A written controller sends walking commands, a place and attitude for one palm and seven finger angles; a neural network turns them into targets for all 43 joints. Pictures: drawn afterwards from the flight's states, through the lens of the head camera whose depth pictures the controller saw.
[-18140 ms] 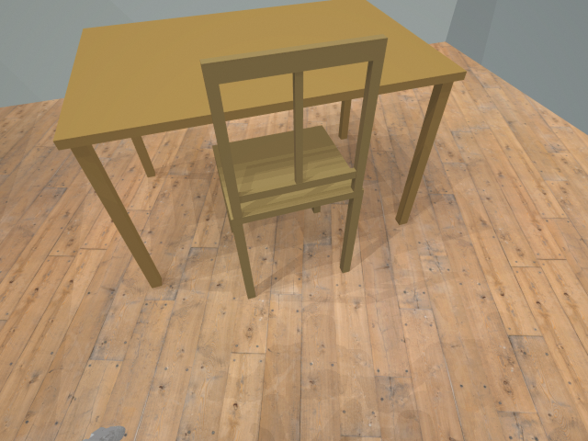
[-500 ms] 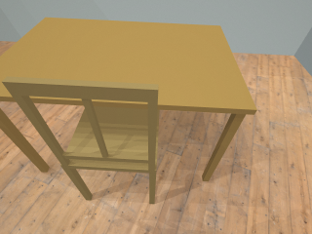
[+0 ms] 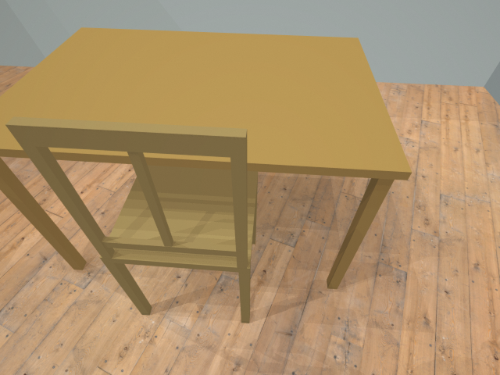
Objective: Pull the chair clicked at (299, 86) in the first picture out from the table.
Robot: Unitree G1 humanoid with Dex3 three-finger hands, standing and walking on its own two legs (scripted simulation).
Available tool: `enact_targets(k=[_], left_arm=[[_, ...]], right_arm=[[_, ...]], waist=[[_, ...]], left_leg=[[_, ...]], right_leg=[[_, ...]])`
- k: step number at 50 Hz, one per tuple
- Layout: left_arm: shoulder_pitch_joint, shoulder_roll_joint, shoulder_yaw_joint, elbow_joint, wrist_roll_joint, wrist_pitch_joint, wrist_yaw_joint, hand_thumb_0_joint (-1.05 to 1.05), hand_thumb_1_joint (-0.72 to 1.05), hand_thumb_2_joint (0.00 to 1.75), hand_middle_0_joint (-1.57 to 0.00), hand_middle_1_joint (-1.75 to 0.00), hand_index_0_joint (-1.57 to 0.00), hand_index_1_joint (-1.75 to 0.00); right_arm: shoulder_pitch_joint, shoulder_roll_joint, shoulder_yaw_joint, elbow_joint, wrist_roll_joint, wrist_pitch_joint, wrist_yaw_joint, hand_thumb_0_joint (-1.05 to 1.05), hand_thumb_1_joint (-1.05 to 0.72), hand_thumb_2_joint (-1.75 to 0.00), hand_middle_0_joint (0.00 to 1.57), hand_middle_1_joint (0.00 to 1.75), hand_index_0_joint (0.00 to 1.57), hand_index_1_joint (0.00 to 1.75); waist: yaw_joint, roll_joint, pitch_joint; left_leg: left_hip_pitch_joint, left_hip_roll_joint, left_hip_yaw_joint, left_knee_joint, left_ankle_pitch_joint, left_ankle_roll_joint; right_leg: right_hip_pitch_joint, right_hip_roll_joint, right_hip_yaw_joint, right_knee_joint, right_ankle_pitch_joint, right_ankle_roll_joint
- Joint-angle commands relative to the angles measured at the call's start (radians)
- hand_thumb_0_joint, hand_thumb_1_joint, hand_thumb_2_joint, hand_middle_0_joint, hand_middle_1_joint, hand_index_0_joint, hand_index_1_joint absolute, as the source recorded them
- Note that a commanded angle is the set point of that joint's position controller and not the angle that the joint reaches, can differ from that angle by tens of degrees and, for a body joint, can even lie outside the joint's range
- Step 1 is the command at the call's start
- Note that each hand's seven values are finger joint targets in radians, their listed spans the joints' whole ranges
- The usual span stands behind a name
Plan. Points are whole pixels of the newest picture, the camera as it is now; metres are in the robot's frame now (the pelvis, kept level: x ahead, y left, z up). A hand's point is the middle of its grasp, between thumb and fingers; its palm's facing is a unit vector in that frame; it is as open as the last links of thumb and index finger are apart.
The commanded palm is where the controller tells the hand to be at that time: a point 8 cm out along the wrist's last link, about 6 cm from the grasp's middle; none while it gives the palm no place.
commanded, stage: come to a stop and stand still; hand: left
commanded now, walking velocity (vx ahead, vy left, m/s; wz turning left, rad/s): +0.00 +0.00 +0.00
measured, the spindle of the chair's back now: (154, 204) +0.47 +0.25 -0.06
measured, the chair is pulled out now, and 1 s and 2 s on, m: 0.00 0.00 0.00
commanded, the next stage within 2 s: look again from close up in 0.06 s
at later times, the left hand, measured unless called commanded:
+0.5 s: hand out of the picture -0.01 +0.18 -0.18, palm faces +0.00 -0.98 -0.18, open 7.3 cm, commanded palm none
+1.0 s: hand out of the picture -0.01 +0.21 -0.18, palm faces +0.00 -0.99 -0.17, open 7.3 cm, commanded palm none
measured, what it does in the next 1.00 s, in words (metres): stands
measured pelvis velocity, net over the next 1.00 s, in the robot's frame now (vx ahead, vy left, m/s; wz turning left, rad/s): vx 0.00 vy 0.05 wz -0.03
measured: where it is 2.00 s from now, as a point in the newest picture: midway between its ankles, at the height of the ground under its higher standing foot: outside the picture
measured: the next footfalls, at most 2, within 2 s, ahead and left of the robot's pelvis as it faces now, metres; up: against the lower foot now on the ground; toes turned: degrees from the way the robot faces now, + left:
none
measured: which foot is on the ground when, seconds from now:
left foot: down 0.00-1.00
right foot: down 0.00-1.00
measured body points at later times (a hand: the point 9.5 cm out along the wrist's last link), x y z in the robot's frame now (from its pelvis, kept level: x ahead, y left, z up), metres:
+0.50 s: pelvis +0.00 +0.01 +0.00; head +0.01 +0.02 +0.45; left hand +0.00 +0.23 -0.16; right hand -0.01 -0.20 -0.16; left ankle +0.00 +0.10 -0.74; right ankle -0.01 -0.10 -0.74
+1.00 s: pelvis +0.00 +0.05 +0.00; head +0.01 +0.05 +0.45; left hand -0.01 +0.26 -0.16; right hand -0.02 -0.16 -0.16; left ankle +0.00 +0.10 -0.74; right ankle -0.01 -0.10 -0.74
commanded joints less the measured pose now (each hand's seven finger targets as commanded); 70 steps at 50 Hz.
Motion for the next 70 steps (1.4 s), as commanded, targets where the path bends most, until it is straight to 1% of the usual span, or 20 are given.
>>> enact_targets(k=[1, 2, 4, 7, 12, 14, 16, 18, 20, 22, 24, 26, 29, 33, 37, 50, 55, 62, 67, 70], left_arm=[[0.062, 0.116, 0.019, -0.028, -0.001, -0.011, 0.008, 0.00, 0.90, 0.90, -0.20, -0.30, -0.20, -0.30], [0.061, 0.116, 0.019, -0.027, -0.001, -0.010, 0.007, 0.00, 0.90, 0.90, -0.20, -0.30, -0.20, -0.30], [0.062, 0.116, 0.016, -0.027, -0.001, -0.008, 0.007, 0.00, 0.90, 0.90, -0.20, -0.30, -0.20, -0.30], [0.059, 0.117, 0.018, -0.022, -0.002, -0.010, 0.007, 0.00, 0.90, 0.90, -0.20, -0.30, -0.20, -0.30], [0.061, 0.112, 0.016, -0.014, -0.002, -0.006, 0.006, 0.00, 0.90, 0.90, -0.20, -0.30, -0.20, -0.30], [0.066, 0.112, 0.016, -0.014, -0.002, -0.005, 0.006, 0.00, 0.90, 0.90, -0.20, -0.30, -0.20, -0.30], [0.068, 0.106, 0.016, -0.008, -0.003, -0.005, 0.007, 0.00, 0.90, 0.90, -0.20, -0.30, -0.20, -0.30], [0.070, 0.107, 0.015, -0.006, -0.003, -0.004, 0.006, 0.00, 0.90, 0.90, -0.20, -0.30, -0.20, -0.30], [0.071, 0.098, 0.016, -0.002, -0.004, -0.003, 0.007, 0.00, 0.90, 0.90, -0.20, -0.30, -0.20, -0.30], [0.073, 0.094, 0.016, 0.001, -0.004, -0.001, 0.007, 0.00, 0.90, 0.90, -0.20, -0.30, -0.20, -0.30], [0.074, 0.093, 0.015, 0.002, -0.003, 0.001, 0.007, 0.00, 0.90, 0.90, -0.20, -0.30, -0.20, -0.30], [0.079, 0.086, 0.016, 0.005, -0.004, 0.002, 0.007, 0.00, 0.90, 0.90, -0.20, -0.30, -0.20, -0.30], [0.079, 0.083, 0.016, 0.005, -0.002, 0.005, 0.007, 0.00, 0.90, 0.90, -0.20, -0.30, -0.20, -0.30], [0.086, 0.076, 0.017, 0.010, -0.002, 0.004, 0.006, 0.00, 0.90, 0.90, -0.20, -0.30, -0.20, -0.30], [0.087, 0.065, 0.018, 0.015, -0.002, 0.007, 0.007, 0.00, 0.90, 0.90, -0.20, -0.30, -0.20, -0.30], [0.093, 0.048, 0.020, 0.030, 0.000, 0.017, 0.005, 0.00, 0.90, 0.90, -0.20, -0.30, -0.20, -0.30], [0.099, 0.046, 0.021, 0.035, -0.001, 0.016, 0.006, 0.00, 0.90, 0.90, -0.20, -0.30, -0.20, -0.30], [0.106, 0.040, 0.025, 0.044, -0.003, 0.019, 0.008, 0.00, 0.90, 0.90, -0.20, -0.30, -0.20, -0.30], [0.109, 0.034, 0.027, 0.050, -0.002, 0.020, 0.008, 0.00, 0.90, 0.90, -0.20, -0.30, -0.20, -0.30], [0.106, 0.035, 0.027, 0.049, -0.002, 0.021, 0.008, 0.00, 0.90, 0.90, -0.20, -0.30, -0.20, -0.30]], right_arm=[[0.047, -0.073, -0.007, -0.018, 0.004, -0.012, 0.002, 0.00, -0.90, -0.90, 0.20, 0.30, 0.20, 0.30], [0.045, -0.073, -0.007, -0.015, 0.003, -0.012, 0.002, 0.00, -0.90, -0.90, 0.20, 0.30, 0.20, 0.30], [0.045, -0.073, -0.006, -0.008, 0.004, -0.010, 0.003, 0.00, -0.90, -0.90, 0.20, 0.30, 0.20, 0.30], [0.050, -0.071, -0.004, 0.007, 0.004, -0.011, 0.002, 0.00, -0.90, -0.90, 0.20, 0.30, 0.20, 0.30], [0.064, -0.063, -0.002, 0.023, 0.005, -0.009, 0.001, 0.00, -0.90, -0.90, 0.20, 0.30, 0.20, 0.30], [0.071, -0.063, -0.001, 0.029, 0.007, -0.011, 0.001, 0.00, -0.90, -0.90, 0.20, 0.30, 0.20, 0.30], [0.078, -0.058, -0.003, 0.037, 0.007, -0.013, 0.000, 0.00, -0.90, -0.90, 0.20, 0.30, 0.20, 0.30], [0.084, -0.058, -0.002, 0.043, 0.008, -0.012, 0.000, 0.00, -0.90, -0.90, 0.20, 0.30, 0.20, 0.30], [0.094, -0.053, -0.001, 0.047, 0.007, -0.014, -0.002, 0.00, -0.90, -0.90, 0.20, 0.30, 0.20, 0.30], [0.102, -0.049, -0.002, 0.052, 0.007, -0.014, -0.003, 0.00, -0.90, -0.90, 0.20, 0.30, 0.20, 0.30], [0.104, -0.048, -0.002, 0.055, 0.009, -0.013, -0.003, 0.00, -0.90, -0.90, 0.20, 0.30, 0.20, 0.30], [0.114, -0.045, -0.002, 0.060, 0.008, -0.014, -0.004, 0.00, -0.90, -0.90, 0.20, 0.30, 0.20, 0.30], [0.117, -0.043, -0.003, 0.061, 0.008, -0.012, -0.004, 0.00, -0.90, -0.90, 0.20, 0.30, 0.20, 0.30], [0.127, -0.037, -0.004, 0.062, 0.009, -0.016, -0.006, 0.00, -0.90, -0.90, 0.20, 0.30, 0.20, 0.30], [0.140, -0.037, -0.005, 0.065, 0.008, -0.018, -0.008, 0.00, -0.90, -0.90, 0.20, 0.30, 0.20, 0.30], [0.160, -0.041, -0.007, 0.063, 0.007, -0.019, -0.013, 0.00, -0.90, -0.90, 0.20, 0.30, 0.20, 0.30], [0.166, -0.037, -0.006, 0.063, 0.007, -0.020, -0.014, 0.00, -0.90, -0.90, 0.20, 0.30, 0.20, 0.30], [0.181, -0.034, -0.006, 0.071, 0.008, -0.022, -0.020, 0.00, -0.90, -0.90, 0.20, 0.30, 0.20, 0.30], [0.184, -0.030, -0.007, 0.073, 0.008, -0.021, -0.020, 0.00, -0.90, -0.90, 0.20, 0.30, 0.20, 0.30], [0.190, -0.030, -0.006, 0.074, 0.008, -0.020, -0.020, 0.00, -0.90, -0.90, 0.20, 0.30, 0.20, 0.30]], waist=[[-0.003, -0.032, 0.019], [-0.004, -0.021, 0.021], [-0.002, -0.027, 0.027], [-0.004, -0.008, 0.019], [-0.003, -0.016, 0.037], [0.000, -0.024, 0.028], [-0.001, -0.010, 0.022], [0.001, -0.026, 0.028], [-0.001, -0.006, 0.021], [-0.004, -0.001, 0.030], [-0.001, -0.017, 0.044], [-0.003, -0.011, 0.039], [-0.003, -0.003, 0.060], [-0.002, -0.012, 0.047], [-0.006, 0.011, 0.046], [-0.005, 0.013, 0.069], [-0.007, -0.010, 0.059], [-0.008, 0.022, 0.051], [-0.007, 0.002, 0.060], [-0.009, 0.011, 0.072]], left_leg=[[0.021, 0.092, -0.115, -0.069, 0.132, 0.010], [0.023, 0.093, -0.114, -0.073, 0.128, 0.009], [0.022, 0.093, -0.111, -0.079, 0.107, 0.009], [0.029, 0.099, -0.111, -0.081, 0.131, 0.007], [0.014, 0.100, -0.112, -0.095, 0.098, 0.007], [0.015, 0.102, -0.110, -0.094, 0.103, 0.008], [0.022, 0.103, -0.112, -0.097, 0.118, 0.009], [0.018, 0.107, -0.113, -0.101, 0.111, 0.011], [0.020, 0.108, -0.115, -0.103, 0.122, 0.012], [0.019, 0.110, -0.117, -0.108, 0.117, 0.013], [0.009, 0.111, -0.117, -0.114, 0.099, 0.014], [0.016, 0.112, -0.120, -0.120, 0.096, 0.016], [0.003, 0.114, -0.125, -0.138, 0.058, 0.017], [0.021, 0.118, -0.128, -0.139, 0.097, 0.023], [0.025, 0.123, -0.132, -0.156, 0.101, 0.023], [0.027, 0.139, -0.161, -0.218, 0.076, 0.022], [0.043, 0.132, -0.154, -0.206, 0.109, 0.022], [0.078, 0.139, -0.154, -0.204, 0.195, 0.011], [0.073, 0.137, -0.149, -0.205, 0.172, 0.012], [0.064, 0.138, -0.148, -0.209, 0.161, 0.010]], right_leg=[[-0.052, -0.124, 0.151, -0.117, 0.205, -0.005], [-0.054, -0.125, 0.151, -0.119, 0.203, -0.005], [-0.058, -0.123, 0.153, -0.132, 0.173, -0.004], [-0.049, -0.123, 0.149, -0.125, 0.204, -0.003], [-0.055, -0.119, 0.148, -0.137, 0.154, -0.002], [-0.046, -0.116, 0.144, -0.137, 0.157, 0.001], [-0.044, -0.118, 0.142, -0.129, 0.172, 0.001], [-0.043, -0.114, 0.138, -0.132, 0.162, 0.002], [-0.039, -0.113, 0.138, -0.124, 0.172, 0.002], [-0.045, -0.112, 0.133, -0.122, 0.165, 0.002], [-0.051, -0.109, 0.129, -0.126, 0.144, 0.006], [-0.053, -0.110, 0.127, -0.121, 0.143, 0.005], [-0.068, -0.106, 0.119, -0.123, 0.112, 0.008], [-0.062, -0.106, 0.117, -0.114, 0.145, 0.009], [-0.062, -0.104, 0.107, -0.103, 0.146, 0.013], [-0.074, -0.101, 0.083, -0.085, 0.118, 0.025], [-0.066, -0.105, 0.091, -0.092, 0.136, 0.023], [-0.071, -0.101, 0.083, -0.077, 0.133, 0.027], [-0.072, -0.103, 0.087, -0.080, 0.134, 0.026], [-0.075, -0.103, 0.088, -0.081, 0.127, 0.025]])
